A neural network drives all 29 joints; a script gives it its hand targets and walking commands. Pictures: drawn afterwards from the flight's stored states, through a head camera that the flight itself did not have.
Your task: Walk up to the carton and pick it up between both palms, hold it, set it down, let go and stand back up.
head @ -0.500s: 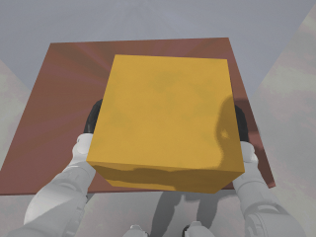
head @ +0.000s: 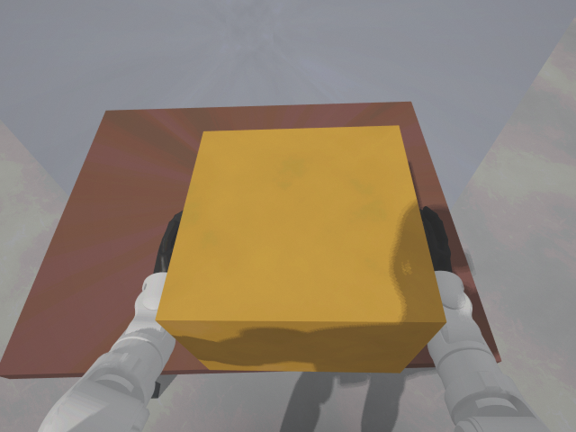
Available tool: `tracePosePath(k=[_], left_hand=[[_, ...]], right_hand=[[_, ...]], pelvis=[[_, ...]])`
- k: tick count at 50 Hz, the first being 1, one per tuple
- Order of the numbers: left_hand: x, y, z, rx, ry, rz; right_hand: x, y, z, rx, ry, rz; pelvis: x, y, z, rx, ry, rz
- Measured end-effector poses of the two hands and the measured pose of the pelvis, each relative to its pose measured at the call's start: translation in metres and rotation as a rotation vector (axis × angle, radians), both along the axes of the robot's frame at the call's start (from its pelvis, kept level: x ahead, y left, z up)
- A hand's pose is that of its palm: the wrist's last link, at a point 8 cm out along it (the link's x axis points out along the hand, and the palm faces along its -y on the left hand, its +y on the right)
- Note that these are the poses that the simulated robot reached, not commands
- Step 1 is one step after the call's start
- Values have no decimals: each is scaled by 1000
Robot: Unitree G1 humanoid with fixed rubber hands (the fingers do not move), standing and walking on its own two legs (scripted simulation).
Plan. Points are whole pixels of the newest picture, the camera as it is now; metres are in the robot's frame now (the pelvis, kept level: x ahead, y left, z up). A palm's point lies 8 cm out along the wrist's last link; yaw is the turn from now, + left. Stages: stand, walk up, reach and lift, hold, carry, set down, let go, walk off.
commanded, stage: reach and lift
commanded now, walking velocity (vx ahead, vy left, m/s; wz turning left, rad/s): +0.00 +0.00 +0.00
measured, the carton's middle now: (301, 251) +0.38 -0.03 -0.01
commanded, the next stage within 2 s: none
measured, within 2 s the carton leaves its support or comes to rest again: neither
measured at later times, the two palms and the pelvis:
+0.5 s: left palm (166, 219) +0.40 +0.14 +0.09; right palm (465, 222) +0.36 -0.24 +0.08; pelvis -0.01 -0.01 +0.02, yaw -1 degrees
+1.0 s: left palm (158, 226) +0.38 +0.15 +0.10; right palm (469, 222) +0.35 -0.23 +0.09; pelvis +0.01 -0.02 +0.04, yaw -1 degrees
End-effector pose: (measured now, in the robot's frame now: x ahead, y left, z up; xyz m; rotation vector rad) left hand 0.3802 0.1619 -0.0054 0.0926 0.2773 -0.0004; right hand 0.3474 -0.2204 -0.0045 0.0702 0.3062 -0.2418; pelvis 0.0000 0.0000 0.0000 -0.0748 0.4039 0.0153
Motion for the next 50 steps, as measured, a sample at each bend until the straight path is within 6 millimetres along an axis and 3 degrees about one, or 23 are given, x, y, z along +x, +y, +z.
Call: tracePosePath(k=[9, 24, 41, 50], left_hand=[[3, -13, 28, 1, -18, -9], [16, -19, 89, 5, -105, -13], [-7, -10, 85, -50, -66, 38], [-4, -15, 105, -77, -84, 45]], right_hand=[[-3, -12, 25, -5, -16, -12], [15, -20, 80, -44, -92, 9], [3, -10, 79, -15, -56, 19], [5, -15, 98, 0, -78, 15]], pelvis=[[-5, -1, 5, 15, -34, -17], [-10, -10, 19, 52, -114, -37], [-3, -18, 34, 56, -151, -36], [5, -18, 39, 58, -153, -42]])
